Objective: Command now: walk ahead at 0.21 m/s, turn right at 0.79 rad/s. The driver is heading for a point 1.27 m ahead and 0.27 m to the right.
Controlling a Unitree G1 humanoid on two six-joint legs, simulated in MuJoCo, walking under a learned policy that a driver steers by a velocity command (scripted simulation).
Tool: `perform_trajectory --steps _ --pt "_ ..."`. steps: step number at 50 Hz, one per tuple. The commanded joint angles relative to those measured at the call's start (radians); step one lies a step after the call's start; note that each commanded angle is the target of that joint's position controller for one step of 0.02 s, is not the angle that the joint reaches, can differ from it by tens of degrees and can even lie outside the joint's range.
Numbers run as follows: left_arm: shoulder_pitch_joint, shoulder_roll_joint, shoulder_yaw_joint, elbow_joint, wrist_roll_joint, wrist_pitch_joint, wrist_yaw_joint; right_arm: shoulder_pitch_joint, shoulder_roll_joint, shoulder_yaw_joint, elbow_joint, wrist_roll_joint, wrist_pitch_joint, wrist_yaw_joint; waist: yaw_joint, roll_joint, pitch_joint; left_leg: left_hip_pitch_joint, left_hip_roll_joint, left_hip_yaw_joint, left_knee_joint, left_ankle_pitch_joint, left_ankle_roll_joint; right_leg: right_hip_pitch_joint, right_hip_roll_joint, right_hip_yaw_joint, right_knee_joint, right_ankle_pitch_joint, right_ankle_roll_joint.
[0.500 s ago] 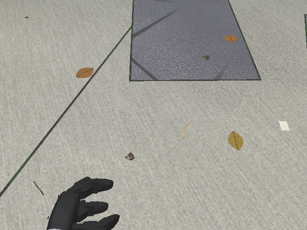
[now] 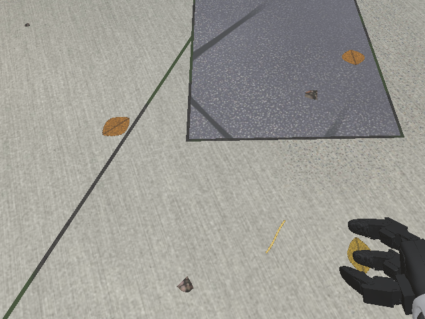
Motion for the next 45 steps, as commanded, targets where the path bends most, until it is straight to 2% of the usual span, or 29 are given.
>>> perform_trajectory --steps 1,4,5,6,7,8,9,10,11,12,15,22,26,28,29,30,31,32,33,34,35,36,37,38,39,40,41,42,45 --pt "-0.046 0.154 0.049 -0.100 -0.002 0.019 0.030 0.031 -0.109 -0.040 -0.056 0.017 0.002 0.002 -0.087 -0.130 -0.217 0.208 -0.071 0.053 -0.120 0.090 -0.004 0.049 -0.191 0.269 -0.003 0.262 -0.009" --pt "-0.084 0.113 0.044 -0.142 0.009 0.021 0.018 0.065 -0.132 -0.060 -0.033 0.040 -0.012 0.013 -0.087 -0.162 -0.171 0.324 0.001 0.019 -0.219 0.028 0.036 -0.003 -0.231 0.380 0.018 -0.229 -0.061" --pt "-0.077 0.082 0.033 -0.144 0.009 0.016 0.006 0.127 -0.132 -0.070 -0.015 0.041 -0.019 0.012 -0.110 -0.131 -0.176 0.463 0.045 0.028 -0.286 -0.007 0.073 -0.080 -0.205 0.354 0.091 -0.383 -0.055" --pt "-0.020 0.024 0.012 -0.136 0.014 0.009 -0.008 0.216 -0.157 -0.083 -0.008 0.028 -0.021 0.004 -0.125 -0.024 -0.239 0.673 0.189 -0.092 -0.296 -0.177 0.146 -0.217 -0.140 0.249 0.303 -0.546 -0.029" --pt "-0.006 0.007 -0.004 -0.175 -0.004 -0.004 -0.015 0.330 -0.197 -0.094 0.005 0.001 -0.017 0.000 -0.141 0.172 -0.283 0.862 0.362 -0.432 -0.428 -0.551 0.258 -0.451 -0.050 0.056 0.503 -0.538 0.003" --pt "0.008 0.073 0.002 -0.184 -0.009 -0.020 -0.016 0.311 -0.209 -0.108 0.002 0.003 -0.028 0.005 -0.124 0.243 -0.245 0.844 0.443 -0.671 -0.489 -0.768 0.308 -0.575 -0.139 -0.008 0.678 -0.414 0.031" --pt "-0.037 0.149 0.022 -0.169 0.007 -0.021 -0.018 0.280 -0.159 -0.101 -0.013 0.018 -0.036 0.003 -0.134 0.146 -0.159 0.764 0.411 -0.583 -0.480 -0.698 0.282 -0.599 -0.181 -0.036 0.752 -0.323 0.060" --pt "-0.106 0.196 0.037 -0.153 0.135 -0.007 -0.053 0.310 -0.123 -0.076 0.017 -0.038 -0.015 0.007 -0.139 -0.074 -0.103 0.596 0.365 -0.418 -0.487 -0.603 0.243 -0.519 -0.159 -0.091 0.748 -0.281 0.067" --pt "-0.116 0.142 0.033 -0.171 0.133 -0.004 -0.076 0.314 -0.144 -0.081 0.027 -0.043 -0.011 0.004 -0.121 -0.033 -0.067 0.553 0.316 -0.301 -0.507 -0.514 0.213 -0.512 -0.187 -0.095 0.742 -0.236 0.071" --pt "-0.128 0.109 0.020 -0.181 0.124 0.001 -0.096 0.337 -0.153 -0.081 0.045 -0.032 -0.013 0.003 -0.128 0.020 -0.053 0.537 0.280 -0.205 -0.528 -0.440 0.198 -0.526 -0.213 -0.112 0.762 -0.186 0.074" --pt "-0.152 0.086 0.006 -0.204 0.093 0.014 -0.116 0.387 -0.146 -0.080 0.076 -0.009 -0.030 0.023 -0.126 0.082 -0.082 0.529 0.252 -0.063 -0.546 -0.319 0.180 -0.553 -0.242 -0.124 0.831 -0.064 0.080" --pt "-0.299 0.091 -0.002 -0.243 0.087 0.027 -0.123 0.524 -0.163 -0.083 0.151 -0.014 -0.052 0.030 -0.170 0.065 0.000 0.609 0.279 0.165 -0.586 -0.160 0.170 -0.680 -0.260 -0.136 0.759 0.090 0.091" --pt "-0.430 0.052 -0.030 -0.276 0.087 0.005 -0.143 0.618 -0.154 -0.076 0.210 -0.027 -0.053 0.026 -0.210 0.049 0.080 0.646 0.287 0.261 -0.638 -0.059 0.173 -0.619 -0.246 -0.205 0.499 0.081 0.036" --pt "-0.488 0.031 -0.046 -0.296 0.088 -0.007 -0.148 0.664 -0.167 -0.074 0.248 -0.026 -0.044 0.019 -0.224 0.055 0.108 0.701 0.310 0.306 -0.651 0.131 0.184 -0.566 -0.232 -0.281 0.376 0.014 -0.003" --pt "-0.485 0.023 -0.052 -0.297 0.089 -0.011 -0.144 0.666 -0.174 -0.072 0.266 -0.025 -0.038 0.016 -0.209 0.061 0.106 0.718 0.308 0.352 -0.616 0.342 0.182 -0.491 -0.208 -0.322 0.310 -0.040 -0.029" --pt "-0.454 0.024 -0.053 -0.289 0.091 -0.013 -0.134 0.668 -0.190 -0.071 0.283 -0.022 -0.034 0.011 -0.179 0.083 0.069 0.730 0.311 0.393 -0.534 0.686 0.179 -0.374 -0.159 -0.368 0.269 -0.101 -0.056" --pt "-0.383 0.042 -0.044 -0.270 0.093 -0.015 -0.121 0.683 -0.219 -0.072 0.302 -0.023 -0.028 0.006 -0.129 0.117 -0.005 0.751 0.335 0.411 -0.390 1.053 0.181 -0.239 -0.097 -0.402 0.272 -0.167 -0.078" --pt "-0.205 0.078 -0.025 -0.226 0.093 -0.021 -0.105 0.689 -0.247 -0.074 0.320 -0.016 -0.019 0.000 -0.031 0.138 -0.113 0.700 0.354 0.406 -0.167 1.221 0.186 0.002 -0.060 -0.386 0.243 -0.207 -0.102" --pt "0.053 0.122 0.000 -0.154 0.098 -0.033 -0.085 0.628 -0.257 -0.072 0.307 0.000 -0.018 -0.001 0.122 0.127 -0.234 0.488 0.323 0.414 0.139 1.072 0.176 0.372 -0.122 -0.265 0.155 -0.120 -0.134" --pt "0.129 0.246 0.033 -0.126 0.123 -0.039 -0.061 0.669 -0.102 -0.035 0.241 0.026 -0.028 0.029 0.076 -0.108 -0.426 0.064 0.181 0.365 0.553 0.166 0.154 0.793 -0.464 0.167 0.107 -0.497 -0.180" --pt "0.182 0.275 0.041 -0.138 0.098 -0.041 -0.047 0.614 -0.130 -0.048 0.205 0.037 -0.046 0.035 0.094 -0.131 -0.572 -0.080 0.042 0.174 0.792 -0.316 0.168 0.827 -0.658 0.597 -0.050 -0.510 -0.186" --pt "0.144 0.244 0.035 -0.094 0.103 -0.046 -0.037 0.443 -0.185 -0.070 0.171 0.039 -0.045 0.026 0.092 -0.020 -0.369 -0.182 0.089 0.108 0.813 -0.184 0.184 0.681 -0.582 0.408 -0.065 -0.305 -0.123" --pt "0.097 0.188 0.019 -0.062 0.102 -0.057 -0.037 0.441 -0.134 -0.057 0.163 0.038 -0.048 0.032 0.023 -0.028 -0.189 -0.174 0.129 0.141 0.738 -0.123 0.179 0.485 -0.555 0.240 -0.081 -0.119 -0.104" --pt "0.032 0.130 0.004 -0.058 0.100 -0.067 -0.041 0.466 -0.109 -0.055 0.193 0.029 -0.037 0.041 -0.035 -0.010 -0.108 -0.113 0.167 0.145 0.650 -0.093 0.172 0.338 -0.499 0.110 -0.120 -0.049 -0.061" --pt "-0.019 0.085 -0.011 -0.051 0.084 -0.075 -0.040 0.514 -0.084 -0.053 0.223 0.010 -0.010 0.051 -0.091 -0.060 -0.059 -0.052 0.182 0.151 0.616 -0.070 0.162 0.231 -0.434 -0.013 -0.164 -0.036 -0.022" --pt "-0.025 0.051 -0.021 -0.049 0.073 -0.082 -0.040 0.571 -0.058 -0.050 0.247 0.004 0.013 0.061 -0.121 -0.130 -0.062 0.002 0.191 0.158 0.601 -0.057 0.152 0.169 -0.432 -0.073 -0.193 -0.019 -0.014" --pt "-0.019 0.021 -0.028 -0.034 0.065 -0.093 -0.043 0.561 -0.051 -0.053 0.255 0.004 0.029 0.068 -0.131 -0.120 -0.036 -0.013 0.192 0.164 0.604 -0.053 0.149 0.152 -0.414 -0.120 -0.216 0.039 0.000" --pt "-0.010 0.020 -0.027 -0.017 0.054 -0.104 -0.046 0.522 -0.036 -0.054 0.246 0.002 0.040 0.073 -0.136 -0.122 0.005 -0.054 0.192 0.176 0.594 -0.036 0.146 0.132 -0.405 -0.180 -0.248 0.100 0.013" --pt "-0.019 0.003 -0.031 0.007 0.061 -0.127 -0.053 0.351 -0.014 -0.046 0.185 0.010 0.040 0.083 -0.137 -0.128 0.084 -0.096 0.161 0.251 0.442 0.123 0.153 0.081 -0.327 -0.372 -0.311 0.349 0.059"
